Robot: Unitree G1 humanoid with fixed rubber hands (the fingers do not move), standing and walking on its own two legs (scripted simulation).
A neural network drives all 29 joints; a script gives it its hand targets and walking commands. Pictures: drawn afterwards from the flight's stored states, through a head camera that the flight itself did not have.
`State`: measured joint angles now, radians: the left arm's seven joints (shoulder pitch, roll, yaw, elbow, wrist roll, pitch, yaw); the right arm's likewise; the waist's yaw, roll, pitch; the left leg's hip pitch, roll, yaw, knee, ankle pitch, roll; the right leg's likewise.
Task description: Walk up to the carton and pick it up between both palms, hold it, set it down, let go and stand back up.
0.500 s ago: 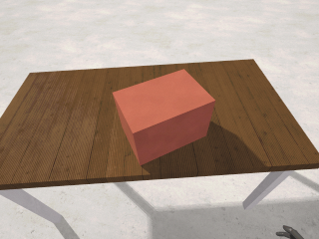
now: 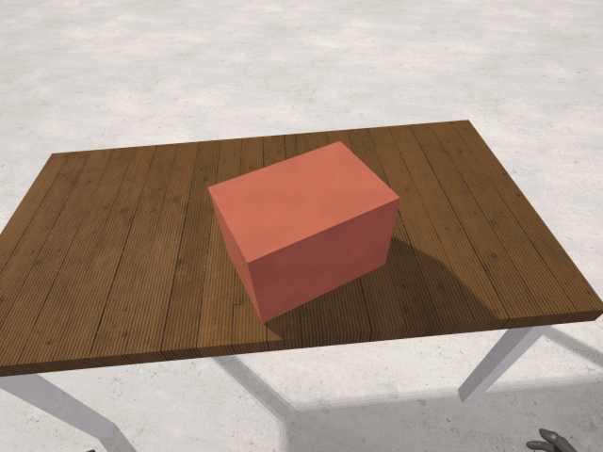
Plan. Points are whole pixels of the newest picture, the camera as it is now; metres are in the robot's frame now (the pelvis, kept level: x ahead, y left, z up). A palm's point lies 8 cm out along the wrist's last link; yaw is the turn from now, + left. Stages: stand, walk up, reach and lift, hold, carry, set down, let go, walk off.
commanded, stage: walk up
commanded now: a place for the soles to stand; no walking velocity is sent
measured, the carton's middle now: (302, 228) +0.52 +0.03 -0.05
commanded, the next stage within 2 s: reach and lift in 0.48 s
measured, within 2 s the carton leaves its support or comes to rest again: neither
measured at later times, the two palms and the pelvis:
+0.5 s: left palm out of the picture +0.09 +0.33 -0.08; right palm out of the picture +0.10 -0.33 -0.10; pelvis +0.00 -0.01 +0.00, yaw +0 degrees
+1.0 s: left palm (120, 450) +0.16 +0.26 -0.05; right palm out of the picture +0.15 -0.36 -0.06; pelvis -0.02 -0.05 -0.01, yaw +3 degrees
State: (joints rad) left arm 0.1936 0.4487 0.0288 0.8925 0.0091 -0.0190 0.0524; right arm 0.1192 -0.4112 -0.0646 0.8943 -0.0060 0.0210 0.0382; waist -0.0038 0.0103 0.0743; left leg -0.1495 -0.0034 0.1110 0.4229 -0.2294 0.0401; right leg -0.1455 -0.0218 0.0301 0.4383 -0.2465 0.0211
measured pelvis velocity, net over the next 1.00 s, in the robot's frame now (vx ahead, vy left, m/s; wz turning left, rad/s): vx -0.02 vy -0.05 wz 0.05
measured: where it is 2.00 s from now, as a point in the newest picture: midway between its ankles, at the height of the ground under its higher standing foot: outside the picture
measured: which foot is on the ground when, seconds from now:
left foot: down 0.00-1.00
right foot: down 0.00-1.00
